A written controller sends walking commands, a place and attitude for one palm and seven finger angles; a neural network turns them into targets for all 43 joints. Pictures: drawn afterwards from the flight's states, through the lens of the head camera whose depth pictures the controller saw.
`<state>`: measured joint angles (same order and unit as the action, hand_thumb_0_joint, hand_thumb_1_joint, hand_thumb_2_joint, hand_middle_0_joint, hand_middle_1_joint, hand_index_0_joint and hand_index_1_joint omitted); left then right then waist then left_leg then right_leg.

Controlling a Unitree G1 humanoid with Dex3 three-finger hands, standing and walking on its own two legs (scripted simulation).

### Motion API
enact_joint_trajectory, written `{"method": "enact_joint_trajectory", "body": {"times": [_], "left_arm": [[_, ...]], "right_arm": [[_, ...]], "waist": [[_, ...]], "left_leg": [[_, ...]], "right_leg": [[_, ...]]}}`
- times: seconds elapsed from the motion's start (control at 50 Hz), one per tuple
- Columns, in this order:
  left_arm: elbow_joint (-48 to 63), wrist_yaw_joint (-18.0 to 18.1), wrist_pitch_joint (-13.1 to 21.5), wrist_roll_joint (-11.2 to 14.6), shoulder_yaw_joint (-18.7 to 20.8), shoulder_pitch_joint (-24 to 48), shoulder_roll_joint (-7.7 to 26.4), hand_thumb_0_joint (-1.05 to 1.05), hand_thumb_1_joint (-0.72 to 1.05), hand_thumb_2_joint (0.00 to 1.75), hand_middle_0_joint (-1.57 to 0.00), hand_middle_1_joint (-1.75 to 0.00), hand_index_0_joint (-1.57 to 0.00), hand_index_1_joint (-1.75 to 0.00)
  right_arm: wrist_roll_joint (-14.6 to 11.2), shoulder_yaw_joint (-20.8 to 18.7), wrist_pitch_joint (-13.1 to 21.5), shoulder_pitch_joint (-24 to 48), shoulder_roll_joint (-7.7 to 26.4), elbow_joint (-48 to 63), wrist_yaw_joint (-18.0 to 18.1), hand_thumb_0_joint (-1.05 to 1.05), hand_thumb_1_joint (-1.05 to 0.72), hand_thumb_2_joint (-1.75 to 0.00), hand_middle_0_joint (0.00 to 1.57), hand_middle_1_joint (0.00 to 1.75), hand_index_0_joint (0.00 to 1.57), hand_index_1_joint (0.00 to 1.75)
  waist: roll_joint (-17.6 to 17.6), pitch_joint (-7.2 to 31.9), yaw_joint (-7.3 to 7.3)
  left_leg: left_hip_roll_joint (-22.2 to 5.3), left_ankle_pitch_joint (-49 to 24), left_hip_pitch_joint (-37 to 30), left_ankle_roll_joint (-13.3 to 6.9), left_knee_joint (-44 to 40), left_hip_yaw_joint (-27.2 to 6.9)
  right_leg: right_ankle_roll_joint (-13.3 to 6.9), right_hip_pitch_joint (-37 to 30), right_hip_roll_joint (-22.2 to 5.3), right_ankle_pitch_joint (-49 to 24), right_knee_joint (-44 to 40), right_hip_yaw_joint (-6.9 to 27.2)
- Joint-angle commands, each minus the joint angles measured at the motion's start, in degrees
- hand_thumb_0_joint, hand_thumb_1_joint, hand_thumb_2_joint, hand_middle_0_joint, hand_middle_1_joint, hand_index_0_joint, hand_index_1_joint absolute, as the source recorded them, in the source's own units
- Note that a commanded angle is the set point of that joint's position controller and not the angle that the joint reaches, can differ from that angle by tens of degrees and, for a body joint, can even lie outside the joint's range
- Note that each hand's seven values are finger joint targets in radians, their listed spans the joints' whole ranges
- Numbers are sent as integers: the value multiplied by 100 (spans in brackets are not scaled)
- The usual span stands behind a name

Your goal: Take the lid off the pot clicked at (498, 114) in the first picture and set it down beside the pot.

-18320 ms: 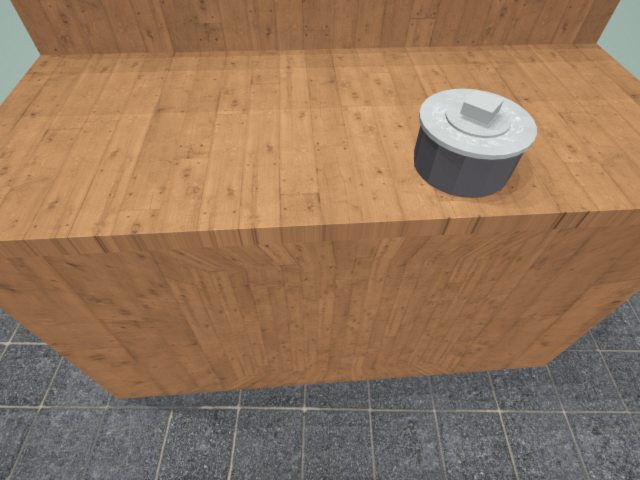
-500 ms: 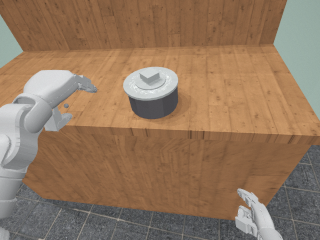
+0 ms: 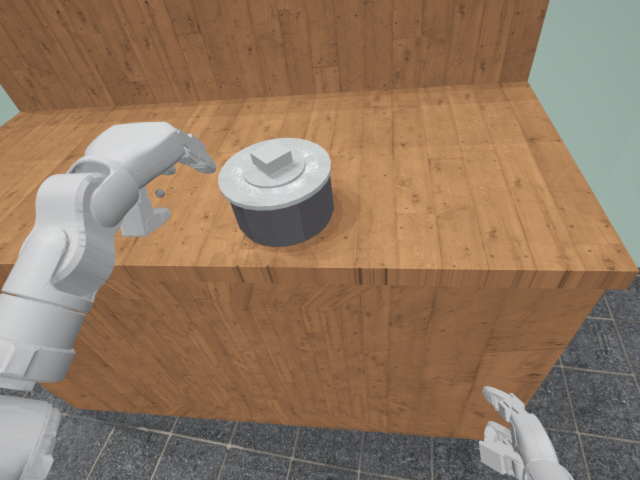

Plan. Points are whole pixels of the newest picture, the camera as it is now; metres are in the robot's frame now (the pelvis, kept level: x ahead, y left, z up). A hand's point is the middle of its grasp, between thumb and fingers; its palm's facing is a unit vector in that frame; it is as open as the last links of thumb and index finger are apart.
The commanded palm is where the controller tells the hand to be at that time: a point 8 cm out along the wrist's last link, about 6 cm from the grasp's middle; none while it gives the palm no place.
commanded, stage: move the open hand above the knob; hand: left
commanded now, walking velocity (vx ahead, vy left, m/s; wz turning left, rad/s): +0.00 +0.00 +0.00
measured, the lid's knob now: (271, 157) +0.53 +0.12 +0.15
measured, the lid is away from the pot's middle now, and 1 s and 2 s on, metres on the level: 0.00 0.00 0.00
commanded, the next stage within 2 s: lower the open fingers around the knob in 1.82 s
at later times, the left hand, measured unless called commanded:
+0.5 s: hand (203, 161) +0.43 +0.18 +0.22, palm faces -0.16 -0.04 -0.99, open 10.0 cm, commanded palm +0.41 +0.18 +0.29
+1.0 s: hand (253, 128) +0.49 +0.13 +0.22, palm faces -0.21 -0.04 -0.98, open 10.0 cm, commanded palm +0.48 +0.13 +0.29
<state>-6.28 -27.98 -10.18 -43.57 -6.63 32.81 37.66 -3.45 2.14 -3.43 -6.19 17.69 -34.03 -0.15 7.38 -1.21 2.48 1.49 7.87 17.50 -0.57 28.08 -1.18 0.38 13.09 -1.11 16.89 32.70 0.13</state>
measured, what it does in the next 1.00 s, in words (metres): stands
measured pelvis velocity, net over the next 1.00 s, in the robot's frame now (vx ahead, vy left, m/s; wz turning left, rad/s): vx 0.03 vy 0.01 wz -0.01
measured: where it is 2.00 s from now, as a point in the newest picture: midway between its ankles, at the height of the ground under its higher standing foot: outside the picture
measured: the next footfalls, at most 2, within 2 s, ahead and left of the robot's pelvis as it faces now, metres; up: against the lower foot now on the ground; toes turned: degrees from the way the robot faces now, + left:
none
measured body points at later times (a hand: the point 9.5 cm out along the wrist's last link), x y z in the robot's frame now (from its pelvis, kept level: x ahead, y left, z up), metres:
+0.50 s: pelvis +0.02 +0.01 +0.00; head +0.03 -0.05 +0.45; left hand +0.43 +0.18 +0.27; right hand +0.22 -0.22 -0.11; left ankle +0.08 +0.12 -0.73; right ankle +0.01 -0.12 -0.73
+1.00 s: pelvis +0.03 +0.01 +0.00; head +0.05 -0.03 +0.45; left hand +0.50 +0.13 +0.28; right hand +0.18 -0.23 -0.13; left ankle +0.08 +0.12 -0.73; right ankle +0.01 -0.12 -0.73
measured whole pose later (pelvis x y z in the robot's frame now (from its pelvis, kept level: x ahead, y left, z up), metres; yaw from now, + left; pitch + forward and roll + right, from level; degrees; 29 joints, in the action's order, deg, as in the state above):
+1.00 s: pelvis +0.03 +0.01 +0.00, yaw +0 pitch +2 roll +1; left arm -39.8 -27.0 -17.4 -48.8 -17.7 63.4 24.3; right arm -3.5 2.0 -5.3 -9.8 15.9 -37.8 -1.1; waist 5.1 0.9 -1.9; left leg 2.6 9.5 19.9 -1.6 27.1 -0.3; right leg 1.1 15.4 -2.3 18.1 31.1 1.0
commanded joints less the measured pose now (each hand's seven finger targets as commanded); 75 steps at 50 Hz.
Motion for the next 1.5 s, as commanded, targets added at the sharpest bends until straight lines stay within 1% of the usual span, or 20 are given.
{"method": "enact_joint_trajectory", "body": {"times": [0.0,0.18,0.28,0.34,0.46,0.5,0.58,0.66,0.74,0.78,0.86,0.98,1.02,1.08,1.18,1.22,1.28,1.38,1.42,1.48], "left_arm": [[688,155,-133,-123,857,2610,1379,0,-38,165,-87,-8,-87,-8],[457,149,-289,-272,781,3324,1398,0,-38,165,-87,-8,-87,-8],[201,98,-421,-316,488,3487,1033,0,-38,165,-87,-8,-87,-8],[-268,75,-544,-354,385,3583,929,0,-38,165,-87,-8,-87,-8],[57,66,-542,-310,222,4196,779,0,-38,165,-87,-8,-87,-8],[-548,61,-658,-452,44,4392,591,0,-38,165,-87,-8,-87,-8],[-381,98,-633,-477,-76,4859,479,0,-38,165,-87,-8,-87,-8],[-1062,177,-705,-456,22,4796,513,0,-38,165,-87,-8,-87,-8],[-1495,218,-786,-584,-474,5512,-23,0,-38,165,-87,-8,-87,-8],[-1258,261,-720,-624,-259,5806,246,0,-38,165,-87,-8,-87,-8],[-2290,310,-769,-584,-339,5716,44,0,-38,165,-87,-8,-87,-8],[-2339,367,-602,-738,-393,6599,52,0,-38,165,-87,-8,-87,-8],[-2944,377,-644,-758,-594,6465,-255,0,-38,165,-87,-8,-87,-8],[-3194,404,-594,-758,-92,6285,287,0,-38,165,-87,-8,-87,-8],[-2604,413,-462,-794,-241,6239,112,0,-38,165,-87,-8,-87,-8],[-3019,394,-570,-782,-240,5969,98,0,-38,165,-87,-8,-87,-8],[-2243,404,-493,-754,-53,6187,391,0,-38,165,-87,-8,-87,-8],[-2129,362,-625,-721,76,5560,454,0,-38,165,-87,-8,-87,-8],[-2231,304,-739,-700,-339,5626,11,0,-38,165,-87,-8,-87,-8],[-1373,277,-694,-654,-261,5946,158,0,-38,165,-87,-8,-87,-8]], "right_arm": [[-48,-192,276,1043,427,1021,-19,0,-90,-90,20,30,20,30],[-29,-203,183,923,433,936,-68,0,-90,-90,20,30,20,30],[-35,-201,118,900,412,929,-115,0,-90,-90,20,30,20,30],[-56,-193,48,855,441,853,-94,0,-90,-90,20,30,20,30],[-54,-244,72,809,442,892,-112,0,-90,-90,20,30,20,30],[-63,-215,34,723,414,760,-101,0,-90,-90,20,30,20,30],[-49,-229,72,687,394,769,-121,0,-90,-90,20,30,20,30],[-51,-271,26,511,483,641,-124,0,-90,-90,20,30,20,30],[-73,-221,18,480,402,564,-124,0,-90,-90,20,30,20,30],[-31,-261,63,406,415,593,-119,0,-90,-90,20,30,20,30],[-35,-291,47,166,474,418,-92,0,-90,-90,20,30,20,30],[-10,-284,108,30,428,417,-60,0,-90,-90,20,30,20,30],[-17,-292,107,-65,412,312,-39,0,-90,-90,20,30,20,30],[4,-300,78,-197,495,305,-37,0,-90,-90,20,30,20,30],[-12,-346,103,-81,443,490,-75,0,-90,-90,20,30,20,30],[-43,-327,63,-113,483,419,-78,0,-90,-90,20,30,20,30],[-38,-352,94,-26,475,539,-89,0,-90,-90,20,30,20,30],[-59,-362,64,51,486,565,-157,0,-90,-90,20,30,20,30],[-106,-338,11,178,460,542,-158,0,-90,-90,20,30,20,30],[-91,-358,37,278,427,657,-171,0,-90,-90,20,30,20,30]], "waist": [[-755,1639,29],[-753,2042,16],[-748,2125,-38],[-968,1844,-83],[-597,2372,-185],[-924,2040,-231],[-693,2461,-225],[-909,2287,-258],[-842,2156,-347],[-684,2643,-338],[-985,2243,-427],[-906,2668,-471],[-1029,2386,-543],[-1205,2376,-439],[-1031,2719,-409],[-1255,2320,-423],[-983,2696,-376],[-1065,2607,-319],[-1159,2236,-413],[-858,2760,-383]], "left_leg": [[266,-105,-1055,-243,-228,187],[296,-333,-1188,-252,-179,129],[306,-630,-1217,-262,-101,162],[294,-469,-1078,-266,-126,177],[299,-943,-1486,-292,18,85],[275,-637,-1284,-272,-93,105],[299,-783,-1487,-277,-85,44],[269,-795,-1340,-278,-77,44],[265,-568,-1334,-258,-215,26],[277,-765,-1569,-278,-151,15],[266,-634,-1309,-294,-187,37],[279,-746,-1458,-315,-239,99],[272,-731,-1388,-339,-227,121],[269,-673,-1160,-347,-315,159],[261,-1105,-1420,-394,-248,205],[261,-1000,-1210,-391,-285,223],[276,-1194,-1432,-422,-240,222],[260,-1466,-1423,-413,-171,236],[265,-1187,-1317,-396,-204,265],[267,-1432,-1715,-409,-129,166]], "right_leg": [[-114,114,174,-761,-689,-168],[-161,-4,202,-1020,-584,-187],[-174,-9,196,-1378,-514,-197],[-159,154,205,-1245,-544,-222],[-211,90,220,-1617,-438,-233],[-187,268,249,-1361,-502,-278],[-229,155,249,-1426,-459,-272],[-238,163,242,-1476,-478,-290],[-241,382,280,-1218,-517,-330],[-255,186,277,-1438,-505,-272],[-248,303,273,-1403,-577,-305],[-217,129,256,-1652,-584,-224],[-208,321,277,-1637,-621,-233],[-186,28,242,-1755,-671,-198],[-192,-129,223,-2139,-633,-144],[-177,-14,247,-2071,-656,-188],[-181,-225,216,-2285,-655,-127],[-179,-255,217,-2490,-618,-156],[-162,17,226,-2265,-659,-200],[-193,-79,228,-2309,-605,-171]]}}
